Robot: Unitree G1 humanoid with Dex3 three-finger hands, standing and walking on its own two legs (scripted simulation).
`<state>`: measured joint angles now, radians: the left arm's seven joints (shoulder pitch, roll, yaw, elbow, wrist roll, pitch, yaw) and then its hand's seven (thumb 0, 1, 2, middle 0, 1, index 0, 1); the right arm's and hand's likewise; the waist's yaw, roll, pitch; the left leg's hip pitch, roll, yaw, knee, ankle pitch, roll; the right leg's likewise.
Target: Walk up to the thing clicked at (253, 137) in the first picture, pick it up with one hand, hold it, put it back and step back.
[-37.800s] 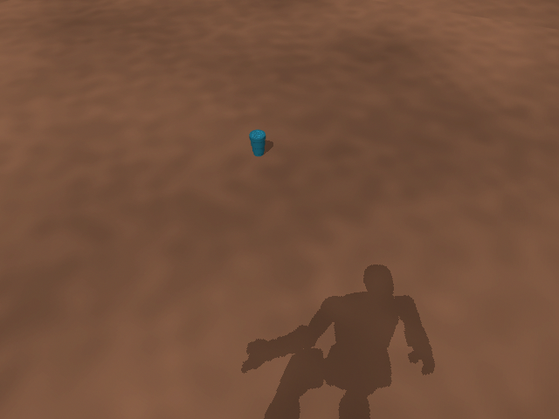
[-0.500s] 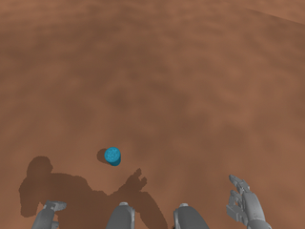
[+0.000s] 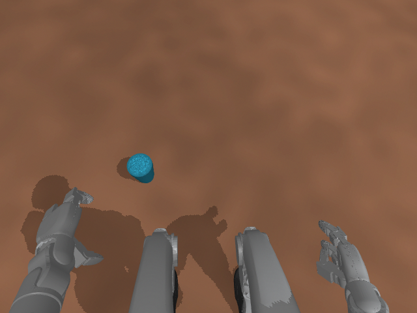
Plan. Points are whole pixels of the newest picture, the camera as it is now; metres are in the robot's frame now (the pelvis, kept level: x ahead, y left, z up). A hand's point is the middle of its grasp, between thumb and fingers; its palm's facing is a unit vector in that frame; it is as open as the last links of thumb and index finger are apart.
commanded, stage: rise first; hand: left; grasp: from above
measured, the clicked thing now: (143, 170) +0.54 +0.22 -0.48
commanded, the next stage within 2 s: none
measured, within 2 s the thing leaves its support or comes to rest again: neither
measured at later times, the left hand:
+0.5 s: hand (108, 191) +0.40 +0.27 -0.27, palm faces -0.44 -0.13 -0.89, open 13.9 cm
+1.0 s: hand (118, 177) +0.46 +0.26 -0.33, palm faces -0.43 +0.00 -0.90, open 14.1 cm
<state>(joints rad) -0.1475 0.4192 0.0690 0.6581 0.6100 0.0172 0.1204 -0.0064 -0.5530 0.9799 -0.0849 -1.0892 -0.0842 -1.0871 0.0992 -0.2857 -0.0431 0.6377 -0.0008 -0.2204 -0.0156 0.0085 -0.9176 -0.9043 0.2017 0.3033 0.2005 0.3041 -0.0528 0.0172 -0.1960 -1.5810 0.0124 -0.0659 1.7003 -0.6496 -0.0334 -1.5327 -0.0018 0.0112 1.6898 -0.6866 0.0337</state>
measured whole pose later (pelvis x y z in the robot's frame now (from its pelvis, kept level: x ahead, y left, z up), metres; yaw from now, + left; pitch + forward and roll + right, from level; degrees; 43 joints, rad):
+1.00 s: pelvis -0.04 +0.01 -0.19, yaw -6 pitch +35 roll -8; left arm -1.00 0.75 0.06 1.38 1.26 -0.20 0.30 0.00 -0.53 1.01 -0.08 -1.03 -0.08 -1.03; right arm 0.16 -0.25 0.04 0.73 -0.11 -0.02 0.11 0.00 -0.91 -0.90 0.20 0.30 0.20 0.30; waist -0.22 0.00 -0.07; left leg -2.25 0.00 -0.14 2.30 -0.66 -0.02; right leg -2.15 0.04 -0.02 2.23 -0.69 0.06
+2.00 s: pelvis -0.04 +0.01 -0.21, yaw -9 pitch +34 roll -10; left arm -1.09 0.87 0.07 1.44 1.25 -0.19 0.28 0.00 -0.54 1.01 -0.08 -1.05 -0.08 -1.05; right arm 0.18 -0.28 0.13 0.68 -0.13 0.01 0.14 0.00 -0.91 -0.90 0.20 0.30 0.20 0.30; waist -0.29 -0.02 0.00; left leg -2.32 0.00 -0.19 2.39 -0.67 -0.02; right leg -2.21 0.06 -0.05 2.30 -0.69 0.07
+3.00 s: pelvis -0.04 +0.02 -0.22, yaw -10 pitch +33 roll -11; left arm -1.11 0.93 0.06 1.44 1.26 -0.19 0.24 0.00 -0.55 1.02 -0.09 -1.04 -0.08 -1.04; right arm 0.19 -0.29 0.17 0.65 -0.14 0.03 0.14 0.00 -0.91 -0.90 0.20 0.30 0.20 0.30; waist -0.31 -0.02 0.01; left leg -2.34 -0.01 -0.20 2.42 -0.66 -0.01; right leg -2.22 0.06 -0.07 2.30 -0.68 0.07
